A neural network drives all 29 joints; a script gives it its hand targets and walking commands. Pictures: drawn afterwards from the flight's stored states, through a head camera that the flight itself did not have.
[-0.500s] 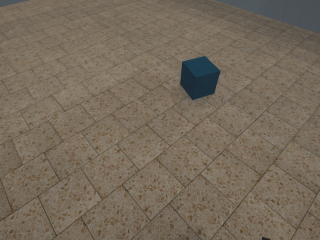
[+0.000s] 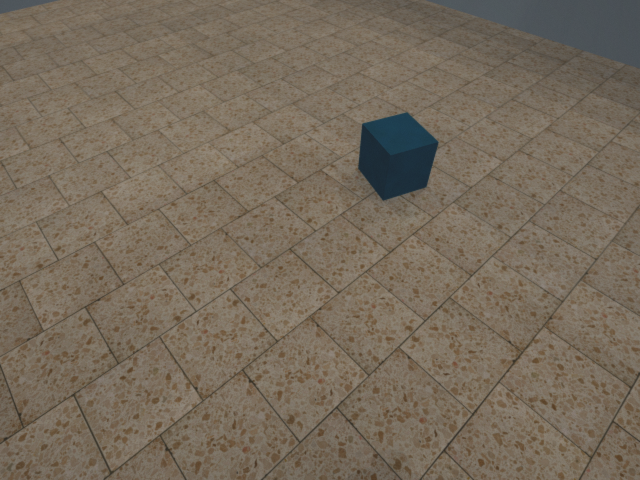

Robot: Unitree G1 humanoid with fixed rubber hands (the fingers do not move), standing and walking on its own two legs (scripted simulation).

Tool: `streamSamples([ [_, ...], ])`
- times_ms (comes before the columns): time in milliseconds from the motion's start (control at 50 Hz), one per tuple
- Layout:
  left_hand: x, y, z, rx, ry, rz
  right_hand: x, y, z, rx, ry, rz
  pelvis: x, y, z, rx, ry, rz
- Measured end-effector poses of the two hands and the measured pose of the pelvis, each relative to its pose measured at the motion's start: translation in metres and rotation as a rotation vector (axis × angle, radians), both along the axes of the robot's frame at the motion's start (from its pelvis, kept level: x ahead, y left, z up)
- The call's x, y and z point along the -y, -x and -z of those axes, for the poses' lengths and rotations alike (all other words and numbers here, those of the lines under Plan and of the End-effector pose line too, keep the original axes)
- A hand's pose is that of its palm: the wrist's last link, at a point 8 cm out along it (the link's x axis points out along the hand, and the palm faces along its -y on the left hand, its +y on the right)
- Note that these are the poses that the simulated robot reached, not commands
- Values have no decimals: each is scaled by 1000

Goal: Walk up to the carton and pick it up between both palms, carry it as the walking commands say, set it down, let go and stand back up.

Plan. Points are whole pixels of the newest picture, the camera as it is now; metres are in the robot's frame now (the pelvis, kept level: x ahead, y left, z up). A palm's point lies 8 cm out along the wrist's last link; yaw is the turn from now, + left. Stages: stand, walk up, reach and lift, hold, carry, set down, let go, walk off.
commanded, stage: stand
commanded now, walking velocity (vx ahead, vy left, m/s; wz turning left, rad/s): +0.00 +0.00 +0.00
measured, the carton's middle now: (395, 156) +1.54 -0.38 -0.65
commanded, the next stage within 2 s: walk up in 0.22 s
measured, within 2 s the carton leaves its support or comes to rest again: neither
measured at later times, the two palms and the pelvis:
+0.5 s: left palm out of the picture +0.08 +0.27 -0.13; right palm out of the picture +0.06 -0.29 -0.12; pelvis +0.01 -0.01 +0.00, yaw -2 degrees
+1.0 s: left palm out of the picture +0.14 +0.15 -0.14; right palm (534, 399) +0.25 -0.32 -0.14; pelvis +0.17 -0.08 +0.00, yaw -7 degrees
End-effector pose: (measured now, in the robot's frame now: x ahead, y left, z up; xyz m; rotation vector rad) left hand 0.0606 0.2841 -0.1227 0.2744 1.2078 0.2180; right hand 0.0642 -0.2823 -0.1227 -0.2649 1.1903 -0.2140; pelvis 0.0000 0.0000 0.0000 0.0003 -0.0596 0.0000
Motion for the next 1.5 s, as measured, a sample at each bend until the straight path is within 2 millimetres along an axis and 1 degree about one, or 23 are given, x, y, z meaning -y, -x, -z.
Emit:
streamSamples([
  [220,1,-2,0,-6,1,-2,2,0,0,-13,4,6,0,-3,0,-3,1,1],
  [420,2,-9,1,-4,6,-2,3,-3,-1,-15,9,9,0,-7,-1,-5,2,-1],
  [460,4,-12,2,-16,23,0,4,0,0,-23,10,17,3,-9,1,-19,3,15],
  [500,10,-20,3,-31,38,38,7,7,1,-21,10,37,7,-11,2,-33,0,41],
  [540,21,-33,4,-25,53,71,11,18,4,-28,1,66,14,-16,3,-37,-7,55],
  [620,54,-64,5,2,88,115,21,38,16,-75,-39,131,33,-35,6,-40,-16,95],
  [680,83,-87,12,18,93,146,34,44,34,-112,-81,175,53,-52,17,-39,-23,121],
  [720,100,-96,17,37,85,144,41,41,46,-149,-105,170,64,-63,25,-44,-8,113],
  [760,112,-95,17,36,85,119,45,26,49,-167,-125,147,70,-75,23,-48,9,101],
  [820,126,-82,13,-29,96,76,47,-18,42,-108,-152,131,77,-95,14,-47,14,122],
  [880,134,-73,11,-107,110,37,46,-71,30,-24,-169,108,82,-118,6,-47,10,135],
  [940,138,-72,11,-163,119,2,43,-125,22,28,-176,72,83,-144,3,-50,11,136],
  [1020,135,-82,15,-222,127,-53,35,-203,17,68,-173,9,78,-183,6,-53,22,128],
  [1100,124,-101,28,-298,142,-99,23,-285,17,114,-146,-48,66,-233,17,-62,34,121],
  [1140,116,-118,39,-343,149,-104,17,-325,20,148,-124,-59,58,-261,27,-67,26,129],
  [1160,111,-130,43,-363,153,-99,14,-340,20,167,-112,-56,55,-273,30,-65,7,134],
  [1180,106,-145,46,-372,155,-89,12,-351,20,185,-100,-53,52,-283,31,-65,-1,143],
  [1220,99,-185,48,-346,154,-59,11,-358,17,188,-85,-29,49,-303,29,-62,-5,153],
  [1280,91,-263,47,-249,141,19,13,-344,15,122,-74,49,48,-333,21,-54,-16,158],
  [1360,95,-379,36,-89,127,124,10,-308,16,-15,-87,158,51,-371,12,-39,-19,151],
  [1400,104,-434,28,-10,129,165,8,-288,16,-91,-98,207,56,-388,10,-35,-18,142],
  [1440,118,-484,20,61,144,201,5,-271,15,-169,-110,252,62,-406,8,-32,-18,139],
  [1500,148,-548,8,137,178,259,6,-257,14,-263,-130,320,74,-434,7,-29,-21,144],
])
